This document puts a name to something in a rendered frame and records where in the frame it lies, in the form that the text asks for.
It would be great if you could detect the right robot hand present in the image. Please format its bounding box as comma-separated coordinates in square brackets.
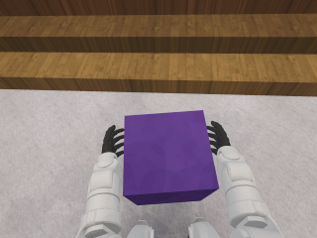
[206, 121, 231, 156]

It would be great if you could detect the left robot hand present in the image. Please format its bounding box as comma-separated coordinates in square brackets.
[101, 125, 125, 158]

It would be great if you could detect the robot right forearm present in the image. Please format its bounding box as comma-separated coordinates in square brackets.
[216, 146, 285, 238]

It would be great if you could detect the right robot thigh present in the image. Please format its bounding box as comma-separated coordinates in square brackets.
[188, 221, 220, 238]

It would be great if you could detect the right robot upper arm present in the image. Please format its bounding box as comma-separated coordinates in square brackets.
[230, 225, 284, 238]

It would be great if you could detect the carton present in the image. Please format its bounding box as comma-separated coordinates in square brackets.
[123, 110, 219, 205]

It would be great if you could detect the robot left forearm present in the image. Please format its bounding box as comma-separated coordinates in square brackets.
[76, 152, 122, 238]

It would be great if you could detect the right robot shin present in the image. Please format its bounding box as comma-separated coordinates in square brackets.
[192, 217, 205, 225]

